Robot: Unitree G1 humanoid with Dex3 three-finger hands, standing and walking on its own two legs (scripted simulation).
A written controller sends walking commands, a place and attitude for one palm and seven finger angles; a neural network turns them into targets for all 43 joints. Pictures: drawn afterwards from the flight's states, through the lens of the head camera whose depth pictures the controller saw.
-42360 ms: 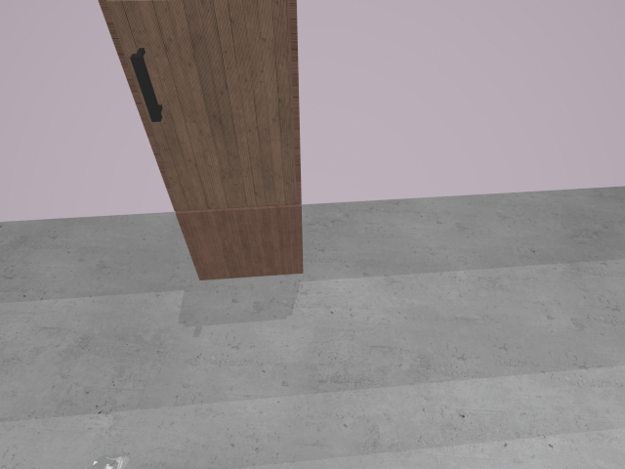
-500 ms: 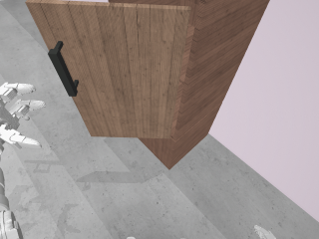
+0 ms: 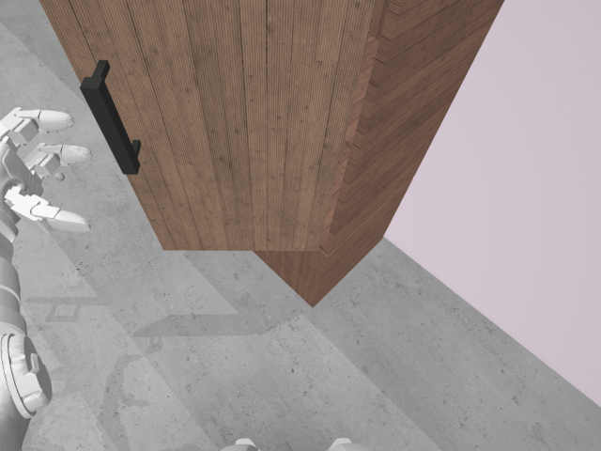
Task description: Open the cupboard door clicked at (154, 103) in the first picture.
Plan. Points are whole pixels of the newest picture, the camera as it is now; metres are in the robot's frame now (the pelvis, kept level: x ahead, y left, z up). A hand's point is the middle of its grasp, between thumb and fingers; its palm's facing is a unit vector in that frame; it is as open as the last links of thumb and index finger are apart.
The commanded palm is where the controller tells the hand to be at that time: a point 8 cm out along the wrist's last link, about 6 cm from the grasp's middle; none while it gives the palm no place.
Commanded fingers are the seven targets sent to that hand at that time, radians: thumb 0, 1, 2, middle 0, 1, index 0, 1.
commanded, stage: move the hooked fingers beside the handle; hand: left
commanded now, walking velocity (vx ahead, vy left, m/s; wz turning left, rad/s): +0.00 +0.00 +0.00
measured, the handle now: (117, 121) +0.54 +0.26 +0.09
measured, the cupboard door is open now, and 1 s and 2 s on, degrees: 46 44 44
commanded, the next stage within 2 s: slide the fingers in behind the handle in 1.30 s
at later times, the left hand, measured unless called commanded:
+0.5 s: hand (75, 131) +0.51 +0.30 +0.10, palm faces +0.02 -1.00 +0.00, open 13.7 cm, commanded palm +0.49 +0.35 +0.10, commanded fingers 0.00 -0.50 0.30 -0.30 -1.20 -0.30 -1.20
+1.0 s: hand (67, 139) +0.49 +0.31 +0.10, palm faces +0.02 -1.00 +0.02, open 14.0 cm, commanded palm +0.48 +0.35 +0.09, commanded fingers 0.00 -0.50 0.30 -0.30 -1.20 -0.30 -1.20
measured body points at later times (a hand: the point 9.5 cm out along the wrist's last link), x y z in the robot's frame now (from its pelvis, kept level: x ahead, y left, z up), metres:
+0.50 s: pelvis +0.00 +0.00 -0.01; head +0.14 +0.04 +0.42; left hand +0.50 +0.35 +0.11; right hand -0.01 -0.28 -0.10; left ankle -0.01 +0.05 -0.71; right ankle +0.00 -0.11 -0.71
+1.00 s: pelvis +0.01 +0.00 -0.01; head +0.14 +0.04 +0.42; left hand +0.49 +0.36 +0.10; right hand +0.02 -0.28 -0.10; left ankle -0.01 +0.05 -0.71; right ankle +0.00 -0.11 -0.71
